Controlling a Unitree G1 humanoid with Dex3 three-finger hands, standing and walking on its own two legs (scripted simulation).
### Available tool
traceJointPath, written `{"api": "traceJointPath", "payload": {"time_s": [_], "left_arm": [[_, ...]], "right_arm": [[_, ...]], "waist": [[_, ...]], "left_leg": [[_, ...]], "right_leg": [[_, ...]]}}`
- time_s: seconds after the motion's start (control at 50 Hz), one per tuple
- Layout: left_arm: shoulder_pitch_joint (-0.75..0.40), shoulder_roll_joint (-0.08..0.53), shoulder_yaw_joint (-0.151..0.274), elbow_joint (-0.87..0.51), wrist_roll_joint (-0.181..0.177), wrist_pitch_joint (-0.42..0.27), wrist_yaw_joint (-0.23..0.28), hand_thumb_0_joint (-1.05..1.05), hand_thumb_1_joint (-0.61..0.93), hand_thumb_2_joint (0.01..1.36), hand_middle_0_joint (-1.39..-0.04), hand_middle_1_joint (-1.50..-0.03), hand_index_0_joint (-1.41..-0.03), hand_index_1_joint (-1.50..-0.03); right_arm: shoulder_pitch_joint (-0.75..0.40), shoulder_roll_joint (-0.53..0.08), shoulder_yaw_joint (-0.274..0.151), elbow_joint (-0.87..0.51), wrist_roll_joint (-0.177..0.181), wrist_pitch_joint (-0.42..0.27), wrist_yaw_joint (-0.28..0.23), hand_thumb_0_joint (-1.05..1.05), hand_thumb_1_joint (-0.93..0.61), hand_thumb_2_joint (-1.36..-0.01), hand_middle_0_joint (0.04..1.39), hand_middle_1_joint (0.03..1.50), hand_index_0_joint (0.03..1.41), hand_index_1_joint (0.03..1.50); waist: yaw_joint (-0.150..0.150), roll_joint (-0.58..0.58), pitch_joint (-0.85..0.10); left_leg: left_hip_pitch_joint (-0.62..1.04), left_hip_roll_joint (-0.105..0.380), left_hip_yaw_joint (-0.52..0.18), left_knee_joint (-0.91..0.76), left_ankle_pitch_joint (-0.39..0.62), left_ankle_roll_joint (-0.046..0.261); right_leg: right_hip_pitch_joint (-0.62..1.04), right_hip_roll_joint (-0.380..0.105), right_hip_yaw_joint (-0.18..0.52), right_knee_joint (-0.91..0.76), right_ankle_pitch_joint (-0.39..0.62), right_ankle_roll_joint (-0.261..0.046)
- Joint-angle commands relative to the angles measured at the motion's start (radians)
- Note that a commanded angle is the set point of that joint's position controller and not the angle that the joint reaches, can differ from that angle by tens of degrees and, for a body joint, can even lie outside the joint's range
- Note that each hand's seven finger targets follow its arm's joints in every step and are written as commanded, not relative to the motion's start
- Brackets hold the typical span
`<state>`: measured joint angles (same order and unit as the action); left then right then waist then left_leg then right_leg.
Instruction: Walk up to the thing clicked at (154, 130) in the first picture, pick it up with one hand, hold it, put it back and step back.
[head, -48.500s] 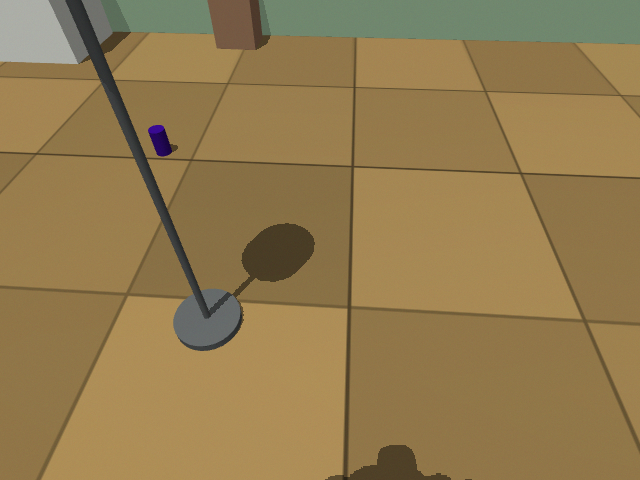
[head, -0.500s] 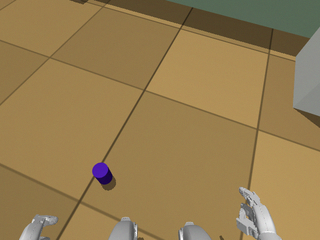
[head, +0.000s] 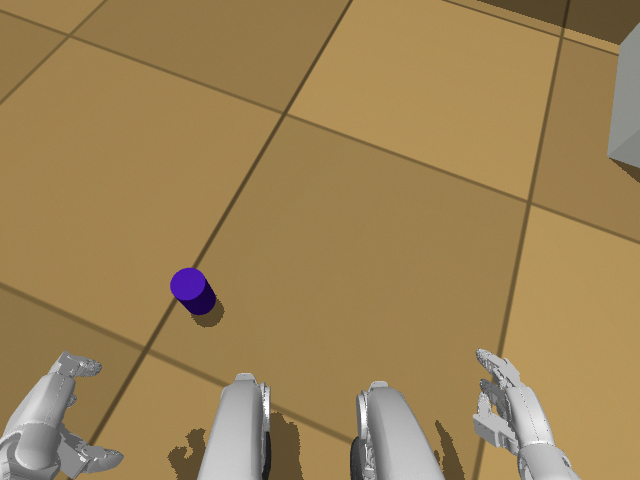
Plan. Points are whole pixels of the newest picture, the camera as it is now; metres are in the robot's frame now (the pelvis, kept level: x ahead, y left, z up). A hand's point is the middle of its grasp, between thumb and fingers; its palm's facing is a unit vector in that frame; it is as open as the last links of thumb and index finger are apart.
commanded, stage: rise first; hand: left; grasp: from above
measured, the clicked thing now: (194, 292) +0.50 +0.29 -0.54
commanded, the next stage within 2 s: none
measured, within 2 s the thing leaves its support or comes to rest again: neither
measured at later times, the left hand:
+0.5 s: hand (128, 338) +0.34 +0.33 -0.30, palm faces -0.47 -0.26 -0.84, open 13.8 cm
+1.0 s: hand (144, 313) +0.40 +0.34 -0.37, palm faces -0.45 -0.04 -0.89, open 14.1 cm
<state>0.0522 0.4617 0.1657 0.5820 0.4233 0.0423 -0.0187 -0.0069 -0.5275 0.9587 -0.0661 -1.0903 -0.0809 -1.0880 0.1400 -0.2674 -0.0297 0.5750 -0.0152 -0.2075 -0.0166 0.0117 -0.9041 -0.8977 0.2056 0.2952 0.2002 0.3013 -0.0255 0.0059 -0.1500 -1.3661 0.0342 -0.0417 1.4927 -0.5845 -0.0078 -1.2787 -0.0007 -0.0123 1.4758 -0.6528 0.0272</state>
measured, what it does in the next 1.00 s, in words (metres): lowers itself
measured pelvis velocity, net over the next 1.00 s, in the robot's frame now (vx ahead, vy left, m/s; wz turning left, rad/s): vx -0.06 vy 0.01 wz -0.13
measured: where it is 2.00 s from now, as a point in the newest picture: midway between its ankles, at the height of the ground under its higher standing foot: outside the picture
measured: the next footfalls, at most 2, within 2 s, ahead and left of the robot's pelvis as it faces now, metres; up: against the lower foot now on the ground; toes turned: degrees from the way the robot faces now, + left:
none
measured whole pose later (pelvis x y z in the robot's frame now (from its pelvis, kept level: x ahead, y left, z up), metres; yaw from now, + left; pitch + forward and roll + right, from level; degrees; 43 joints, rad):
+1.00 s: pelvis -0.06 +0.01 -0.24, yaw -8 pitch +32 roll -9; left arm -0.85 0.89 0.20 1.28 1.23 -0.35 0.22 0.00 -0.52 1.01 -0.07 -1.02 -0.08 -1.03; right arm 0.12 -0.27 0.04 0.74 -0.12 0.01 0.10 0.01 -0.90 -0.90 0.20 0.29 0.20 0.30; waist -0.14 -0.02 -0.05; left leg -2.25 0.04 -0.15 2.28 -0.61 0.00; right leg -2.11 0.05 -0.07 2.22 -0.70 0.05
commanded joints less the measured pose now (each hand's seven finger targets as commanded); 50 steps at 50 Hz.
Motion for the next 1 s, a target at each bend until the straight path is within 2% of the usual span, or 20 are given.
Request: {"api": "traceJointPath", "payload": {"time_s": [0.0,0.06,0.1,0.14,0.16,0.18,0.26,0.3,0.38,0.46,0.5,0.56,0.66,0.72,0.78,0.82,0.86,0.92,0.96,0.98], "left_arm": [[-0.245,0.296,0.095,-0.071,0.117,-0.131,0.039,0.0,-0.591,0.999,-0.079,-1.1,-0.075,-1.105],[-0.297,0.37,0.14,0.028,0.195,-0.169,0.06,0.0,-0.58,0.985,-0.075,-1.119,-0.081,-1.113],[-0.347,0.38,0.135,0.092,0.238,-0.184,0.066,0.0,-0.581,0.994,-0.072,-1.131,-0.079,-1.125],[-0.437,0.425,0.142,0.141,0.28,-0.198,0.069,0.0,-0.576,0.99,-0.076,-1.142,-0.086,-1.132],[-0.491,0.407,0.124,0.174,0.296,-0.208,0.07,0.0,-0.565,0.997,-0.065,-1.133,-0.074,-1.125],[-0.549,0.415,0.115,0.176,0.313,-0.221,0.07,0.0,-0.565,1.007,-0.059,-1.126,-0.065,-1.122],[-0.679,0.553,0.156,0.249,0.388,-0.267,0.072,0.0,-0.53,1.012,-0.046,-1.12,-0.055,-1.113],[-0.745,0.598,0.166,0.277,0.425,-0.292,0.074,0.0,-0.517,1.005,-0.043,-1.119,-0.056,-1.108],[-0.827,0.647,0.176,0.303,0.482,-0.338,0.088,0.0,-0.502,0.997,-0.038,-1.116,-0.056,-1.099],[-0.941,0.698,0.169,0.321,0.534,-0.376,0.112,0.0,-0.495,0.986,-0.041,-1.11,-0.062,-1.09],[-0.946,0.701,0.167,0.374,0.561,-0.389,0.129,0.0,-0.499,0.989,-0.042,-1.091,-0.06,-1.074],[-0.978,0.712,0.152,0.422,0.616,-0.402,0.157,0.0,-0.501,0.993,-0.046,-1.067,-0.06,-1.053],[-1.062,0.722,0.117,0.463,0.677,-0.406,0.207,0.0,-0.523,1.006,-0.05,-1.035,-0.056,-1.028],[-1.092,0.714,0.097,0.494,0.709,-0.4,0.231,0.0,-0.539,1.012,-0.054,-1.025,-0.055,-1.023],[-1.13,0.755,0.107,0.509,0.74,-0.394,0.255,0.0,-0.54,1.008,-0.054,-1.016,-0.055,-1.014],[-1.152,0.748,0.092,0.525,0.76,-0.393,0.265,0.0,-0.547,1.009,-0.057,-1.015,-0.056,-1.015],[-1.15,0.761,0.095,0.549,0.776,-0.39,0.277,0.0,-0.55,1.007,-0.059,-1.019,-0.058,-1.019],[-1.179,0.79,0.107,0.543,0.789,-0.388,0.29,0.0,-0.544,0.996,-0.057,-1.026,-0.06,-1.021],[-1.179,0.778,0.097,0.563,0.798,-0.388,0.293,0.0,-0.547,0.995,-0.055,-1.032,-0.06,-1.026],[-1.18,0.793,0.098,0.564,0.806,-0.388,0.292,0.0,-0.556,1.001,-0.059,-1.032,-0.06,-1.029]], "right_arm": [[0.03,-0.176,-0.076,-0.05,0.011,-0.036,-0.007,0.0,-0.924,-0.908,0.201,0.3,0.2,0.3],[0.029,-0.188,-0.072,-0.023,0.014,-0.016,0.007,0.0,-0.934,-0.91,0.201,0.3,0.2,0.3],[0.04,-0.199,-0.078,-0.006,0.014,0.002,0.019,0.0,-0.926,-0.909,0.2,0.3,0.2,0.3],[0.061,-0.202,-0.08,0.012,0.01,0.02,0.029,0.0,-0.933,-0.911,0.2,0.3,0.2,0.3],[0.067,-0.2,-0.082,0.023,0.007,0.028,0.034,0.0,-0.916,-0.907,0.2,0.3,0.2,0.3],[0.078,-0.196,-0.084,0.031,0.004,0.033,0.039,0.0,-0.899,-0.903,0.2,0.3,0.2,0.3],[0.098,-0.207,-0.088,0.052,-0.008,0.06,0.047,0.0,-0.864,-0.894,0.199,0.3,0.2,0.3],[0.1,-0.208,-0.084,0.056,-0.014,0.074,0.05,0.0,-0.86,-0.893,0.199,0.3,0.2,0.3],[0.118,-0.214,-0.075,0.077,-0.024,0.101,0.055,0.0,-0.855,-0.891,0.199,0.3,0.2,0.299],[0.133,-0.218,-0.064,0.093,-0.038,0.131,0.058,0.0,-0.861,-0.893,0.199,0.3,0.2,0.299],[0.128,-0.218,-0.056,0.106,-0.046,0.143,0.062,0.0,-0.861,-0.893,0.2,0.3,0.2,0.3],[0.133,-0.229,-0.049,0.112,-0.051,0.16,0.065,0.0,-0.862,-0.892,0.2,0.3,0.2,0.3],[0.137,-0.243,-0.039,0.124,-0.064,0.176,0.075,0.0,-0.877,-0.896,0.2,0.3,0.2,0.3],[0.145,-0.245,-0.033,0.135,-0.071,0.185,0.081,0.0,-0.885,-0.899,0.2,0.3,0.2,0.3],[0.149,-0.25,-0.027,0.142,-0.08,0.194,0.086,0.0,-0.888,-0.899,0.2,0.3,0.2,0.3],[0.153,-0.248,-0.019,0.141,-0.086,0.2,0.091,0.0,-0.896,-0.902,0.2,0.3,0.2,0.3],[0.156,-0.246,-0.013,0.146,-0.091,0.206,0.094,0.0,-0.9,-0.903,0.199,0.3,0.2,0.3],[0.155,-0.25,-0.013,0.143,-0.099,0.213,0.098,0.0,-0.902,-0.903,0.199,0.3,0.2,0.3],[0.155,-0.251,-0.009,0.142,-0.106,0.215,0.101,0.0,-0.905,-0.904,0.199,0.3,0.2,0.3],[0.15,-0.248,-0.003,0.144,-0.11,0.218,0.104,0.0,-0.908,-0.905,0.199,0.3,0.199,0.3]], "waist": [[-0.012,0.123,-0.404],[0.02,0.125,-0.476],[0.025,0.133,-0.531],[0.03,0.128,-0.592],[0.009,0.105,-0.591],[0.006,0.091,-0.599],[0.01,0.049,-0.633],[0.009,0.043,-0.639],[0.003,0.096,-0.673],[-0.02,0.143,-0.635],[-0.028,0.171,-0.562],[-0.039,0.192,-0.542],[-0.066,0.248,-0.526],[-0.079,0.262,-0.525],[-0.08,0.264,-0.546],[-0.09,0.286,-0.548],[-0.091,0.276,-0.541],[-0.093,0.274,-0.572],[-0.1,0.274,-0.55],[-0.098,0.28,-0.558]], "left_leg": [[0.23,-0.006,-0.012,-0.076,0.127,0.015],[0.172,-0.009,-0.012,0.017,0.2,0.018],[0.169,-0.008,-0.022,0.07,0.266,0.018],[0.148,-0.01,-0.009,0.143,0.334,0.024],[0.1,-0.01,-0.01,0.171,0.317,0.026],[0.066,-0.011,-0.004,0.2,0.303,0.03],[-0.071,-0.011,0.013,0.29,0.177,0.041],[-0.135,-0.012,0.02,0.322,0.118,0.044],[-0.138,-0.008,0.012,0.366,0.105,0.04],[-0.181,-0.005,0.004,0.393,0.032,0.037],[-0.216,-0.001,-0.017,0.39,-0.037,0.035],[-0.234,0.0,-0.032,0.398,-0.075,0.032],[-0.232,0.003,-0.06,0.411,-0.104,0.024],[-0.225,0.0,-0.058,0.441,-0.059,0.021],[-0.231,-0.003,-0.05,0.475,-0.026,0.023],[-0.225,-0.002,-0.053,0.49,0.001,0.022],[-0.238,-0.002,-0.049,0.505,0.016,0.025],[-0.25,-0.004,-0.039,0.537,0.029,0.029],[-0.263,-0.002,-0.045,0.54,0.02,0.028],[-0.254,0.0,-0.046,0.55,0.035,0.03]], "right_leg": [[-0.081,0.025,-0.014,-0.036,0.17,-0.054],[-0.163,0.028,-0.019,0.053,0.205,-0.057],[-0.21,0.027,-0.033,0.112,0.238,-0.059],[-0.217,0.03,-0.036,0.148,0.286,-0.056],[-0.24,0.033,-0.041,0.165,0.281,-0.055],[-0.249,0.034,-0.042,0.174,0.276,-0.053],[-0.267,0.04,-0.04,0.206,0.197,-0.046],[-0.274,0.044,-0.038,0.219,0.152,-0.044],[-0.34,0.048,-0.056,0.278,0.13,-0.05],[-0.418,0.054,-0.073,0.316,0.069,-0.056],[-0.489,0.054,-0.092,0.354,0.016,-0.059],[-0.551,0.056,-0.109,0.389,-0.004,-0.062],[-0.635,0.054,-0.131,0.451,-0.004,-0.065],[-0.664,0.052,-0.132,0.471,0.026,-0.066],[-0.668,0.05,-0.129,0.483,0.046,-0.066],[-0.678,0.052,-0.133,0.501,0.065,-0.065],[-0.669,0.054,-0.136,0.502,0.077,-0.064],[-0.662,0.058,-0.131,0.506,0.087,-0.062],[-0.673,0.058,-0.138,0.518,0.08,-0.062],[-0.666,0.061,-0.14,0.521,0.09,-0.061]]}}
